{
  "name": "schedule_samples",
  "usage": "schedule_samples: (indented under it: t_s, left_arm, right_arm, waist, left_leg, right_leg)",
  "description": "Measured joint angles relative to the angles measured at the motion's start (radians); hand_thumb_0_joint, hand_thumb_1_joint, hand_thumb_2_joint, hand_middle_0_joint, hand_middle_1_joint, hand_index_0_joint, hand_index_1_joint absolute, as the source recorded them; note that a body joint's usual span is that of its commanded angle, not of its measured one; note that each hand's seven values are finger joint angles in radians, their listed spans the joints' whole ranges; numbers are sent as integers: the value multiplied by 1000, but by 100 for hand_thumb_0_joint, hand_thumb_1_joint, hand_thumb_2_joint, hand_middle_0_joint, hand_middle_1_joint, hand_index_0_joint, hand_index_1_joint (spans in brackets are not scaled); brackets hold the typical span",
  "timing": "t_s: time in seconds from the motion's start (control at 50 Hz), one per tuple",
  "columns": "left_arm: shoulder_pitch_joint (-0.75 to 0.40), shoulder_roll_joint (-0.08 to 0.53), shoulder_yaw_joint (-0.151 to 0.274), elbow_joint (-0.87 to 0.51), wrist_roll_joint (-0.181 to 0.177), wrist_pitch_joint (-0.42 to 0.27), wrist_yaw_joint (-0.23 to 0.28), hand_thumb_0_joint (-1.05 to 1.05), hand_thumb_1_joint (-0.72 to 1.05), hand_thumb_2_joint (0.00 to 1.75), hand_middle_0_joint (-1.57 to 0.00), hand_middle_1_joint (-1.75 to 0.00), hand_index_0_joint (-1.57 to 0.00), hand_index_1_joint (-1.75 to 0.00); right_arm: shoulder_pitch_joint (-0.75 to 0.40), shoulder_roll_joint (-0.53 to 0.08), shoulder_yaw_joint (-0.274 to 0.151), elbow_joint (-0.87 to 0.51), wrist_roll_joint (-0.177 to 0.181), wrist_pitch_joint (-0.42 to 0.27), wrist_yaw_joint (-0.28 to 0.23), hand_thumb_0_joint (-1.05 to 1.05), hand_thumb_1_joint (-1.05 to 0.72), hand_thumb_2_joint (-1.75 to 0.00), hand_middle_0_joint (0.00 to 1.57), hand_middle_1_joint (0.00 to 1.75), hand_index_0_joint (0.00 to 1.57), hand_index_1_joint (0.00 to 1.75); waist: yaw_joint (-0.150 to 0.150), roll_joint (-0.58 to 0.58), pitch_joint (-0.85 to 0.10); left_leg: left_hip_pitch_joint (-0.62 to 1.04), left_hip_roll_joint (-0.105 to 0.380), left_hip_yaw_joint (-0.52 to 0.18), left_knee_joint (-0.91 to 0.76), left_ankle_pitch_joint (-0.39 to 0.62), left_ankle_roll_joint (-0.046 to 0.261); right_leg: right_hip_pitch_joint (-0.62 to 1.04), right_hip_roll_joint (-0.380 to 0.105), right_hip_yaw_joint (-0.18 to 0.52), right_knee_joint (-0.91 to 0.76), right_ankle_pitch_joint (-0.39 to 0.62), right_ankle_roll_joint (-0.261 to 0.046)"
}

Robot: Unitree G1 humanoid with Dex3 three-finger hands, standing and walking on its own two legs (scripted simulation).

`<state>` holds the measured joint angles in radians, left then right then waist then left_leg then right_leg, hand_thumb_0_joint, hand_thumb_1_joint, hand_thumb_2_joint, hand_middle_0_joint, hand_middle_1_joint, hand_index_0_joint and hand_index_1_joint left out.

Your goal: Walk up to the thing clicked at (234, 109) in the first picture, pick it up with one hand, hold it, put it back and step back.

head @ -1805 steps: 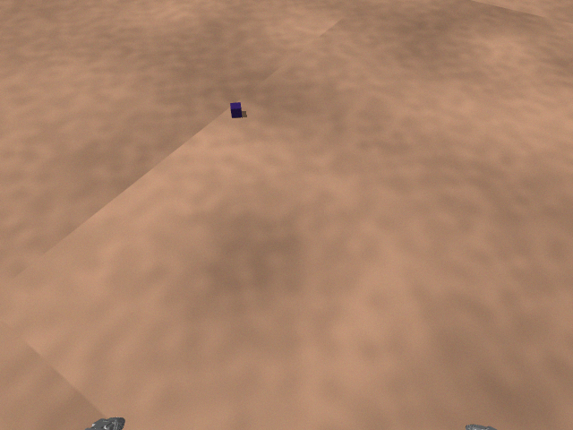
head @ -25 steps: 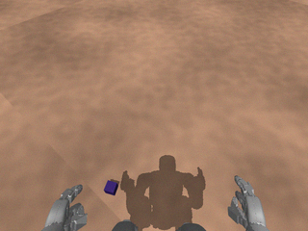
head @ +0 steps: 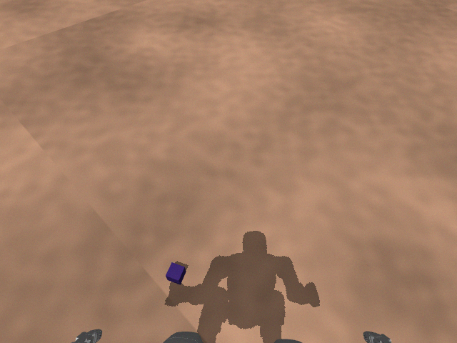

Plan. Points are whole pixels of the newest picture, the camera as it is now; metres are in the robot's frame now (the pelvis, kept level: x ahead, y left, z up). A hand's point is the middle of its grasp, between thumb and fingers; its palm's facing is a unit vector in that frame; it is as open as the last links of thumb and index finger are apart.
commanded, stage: stand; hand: left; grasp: from above
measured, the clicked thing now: (176, 273) +0.44 +0.23 -0.73
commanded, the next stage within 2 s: none
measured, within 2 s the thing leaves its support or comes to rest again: neither
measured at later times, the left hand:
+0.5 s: hand out of the picture +0.03 +0.23 -0.14, palm faces +0.04 -0.94 -0.33, open 7.4 cm
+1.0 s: hand out of the picture +0.06 +0.22 -0.14, palm faces +0.02 -0.94 -0.33, open 7.4 cm
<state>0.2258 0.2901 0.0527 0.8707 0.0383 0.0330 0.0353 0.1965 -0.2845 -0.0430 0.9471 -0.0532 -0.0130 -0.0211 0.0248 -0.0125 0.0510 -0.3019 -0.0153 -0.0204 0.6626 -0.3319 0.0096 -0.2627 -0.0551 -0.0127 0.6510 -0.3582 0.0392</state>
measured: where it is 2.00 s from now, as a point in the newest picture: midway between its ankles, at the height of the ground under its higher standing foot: outside the picture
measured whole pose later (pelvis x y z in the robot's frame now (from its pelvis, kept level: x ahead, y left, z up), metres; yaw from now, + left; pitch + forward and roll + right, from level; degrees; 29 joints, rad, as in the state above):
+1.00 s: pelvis +0.00 -0.02 +0.02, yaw +0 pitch -4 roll +0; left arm 0.12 0.30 0.04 1.14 0.02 0.00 0.01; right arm 0.14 -0.31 -0.01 1.13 -0.02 0.00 -0.01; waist 0.01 0.01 0.07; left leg -0.11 0.01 -0.03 0.35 -0.17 -0.02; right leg -0.08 -0.03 -0.03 0.36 -0.20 0.01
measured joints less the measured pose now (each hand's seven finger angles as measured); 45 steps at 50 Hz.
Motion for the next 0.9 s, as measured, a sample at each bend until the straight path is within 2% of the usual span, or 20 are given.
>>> schedule_samples:
  t_s: [0.18,0.34,0.9]
  left_arm:
    - [-19,-11,-9,141,-7,-12,-7,1,90,90,-20,-30,-20,-30]
    - [-31,-4,-13,216,-5,-25,-8,1,90,90,-20,-30,-20,-30]
    - [-92,9,-17,273,-17,-38,-21,1,90,90,-20,-30,-20,-30]
  right_arm:
    - [-21,18,10,86,14,6,-3,0,-91,-90,21,30,20,30]
    - [-39,13,11,128,21,12,1,0,-91,-90,21,30,20,30]
    - [-52,-22,26,180,29,11,6,0,-91,-90,21,30,20,30]
  waist:
    - [3,7,17]
    - [0,19,18]
    - [-17,21,21]
  left_leg:
    - [100,-4,-4,-155,85,0]
    - [150,0,-11,-229,128,-5]
    - [187,27,-14,-308,165,-31]
  right_leg:
    - [103,-3,-8,-159,86,4]
    - [154,0,-16,-229,125,0]
    - [180,28,-19,-292,156,-24]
